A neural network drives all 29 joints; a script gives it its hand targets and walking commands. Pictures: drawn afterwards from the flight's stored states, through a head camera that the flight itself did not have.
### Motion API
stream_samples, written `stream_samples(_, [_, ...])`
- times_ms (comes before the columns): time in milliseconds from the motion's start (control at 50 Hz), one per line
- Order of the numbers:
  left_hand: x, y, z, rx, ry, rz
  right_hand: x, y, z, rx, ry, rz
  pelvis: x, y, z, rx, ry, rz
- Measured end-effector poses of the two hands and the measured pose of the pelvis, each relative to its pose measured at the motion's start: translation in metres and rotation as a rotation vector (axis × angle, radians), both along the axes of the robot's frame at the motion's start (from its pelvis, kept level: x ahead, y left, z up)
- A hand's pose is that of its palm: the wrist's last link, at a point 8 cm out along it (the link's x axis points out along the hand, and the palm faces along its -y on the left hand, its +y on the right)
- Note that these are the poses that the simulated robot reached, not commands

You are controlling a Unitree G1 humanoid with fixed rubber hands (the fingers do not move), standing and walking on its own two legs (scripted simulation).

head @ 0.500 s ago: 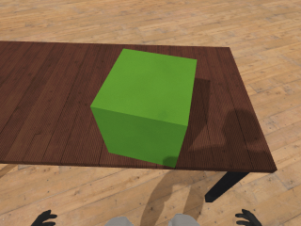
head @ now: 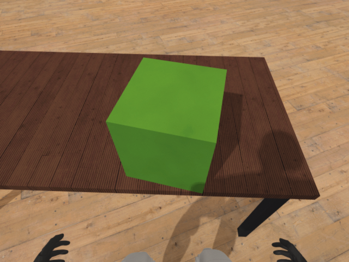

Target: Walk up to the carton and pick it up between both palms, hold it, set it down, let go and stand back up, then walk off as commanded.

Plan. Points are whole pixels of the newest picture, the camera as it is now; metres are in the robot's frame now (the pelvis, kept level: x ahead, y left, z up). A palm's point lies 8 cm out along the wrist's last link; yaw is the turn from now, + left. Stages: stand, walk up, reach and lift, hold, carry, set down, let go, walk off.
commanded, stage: reach and lift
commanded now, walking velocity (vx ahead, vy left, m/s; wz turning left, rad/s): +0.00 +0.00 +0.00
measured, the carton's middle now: (173, 126) +0.45 +0.01 +0.02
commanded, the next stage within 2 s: none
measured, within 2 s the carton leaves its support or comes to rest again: neither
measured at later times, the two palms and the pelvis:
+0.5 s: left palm (55, 240) +0.18 +0.26 -0.04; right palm (295, 255) +0.15 -0.26 -0.05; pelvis +0.01 -0.01 +0.03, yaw +0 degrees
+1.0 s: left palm (55, 224) +0.20 +0.26 -0.02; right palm (272, 231) +0.19 -0.21 -0.02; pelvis +0.04 +0.01 +0.04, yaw +0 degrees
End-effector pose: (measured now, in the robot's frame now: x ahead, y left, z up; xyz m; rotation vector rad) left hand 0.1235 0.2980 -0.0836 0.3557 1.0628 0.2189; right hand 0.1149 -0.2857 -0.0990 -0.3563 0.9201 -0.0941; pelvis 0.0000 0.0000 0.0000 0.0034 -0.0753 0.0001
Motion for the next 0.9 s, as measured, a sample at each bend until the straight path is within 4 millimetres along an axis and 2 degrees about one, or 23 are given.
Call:
stream_samples(80, [0.013,-0.016,-0.001,-0.036,0.002,0.014,0.010,-0.005,0.006,-0.007,-0.080,0.004,-0.001,-0.002,-0.001,-0.001,-0.006,-0.003])
stream_samples(160, [0.035,-0.031,0.016,-0.058,-0.094,0.002,0.015,-0.007,0.011,0.008,-0.115,-0.012,0.001,-0.005,0.001,0.004,0.004,-0.003])
stream_samples(280, [0.056,-0.038,0.034,-0.068,-0.167,-0.001,0.020,-0.001,0.025,0.032,-0.163,-0.058,0.002,-0.016,0.012,0.017,0.014,-0.002])
stream_samples(400, [0.056,-0.039,0.039,-0.097,-0.191,0.002,0.028,0.013,0.044,0.047,-0.233,-0.073,0.005,-0.019,0.021,0.022,0.022,-0.002])
stream_samples(580, [0.052,-0.027,0.045,-0.107,-0.229,-0.036,0.035,0.043,0.055,0.082,-0.274,-0.107,0.016,-0.009,0.029,0.008,0.030,-0.003])
stream_samples(900, [0.078,-0.032,0.061,-0.183,-0.413,-0.138,0.067,0.073,0.078,0.138,-0.406,-0.150,0.041,0.007,0.037,-0.013,0.042,-0.003])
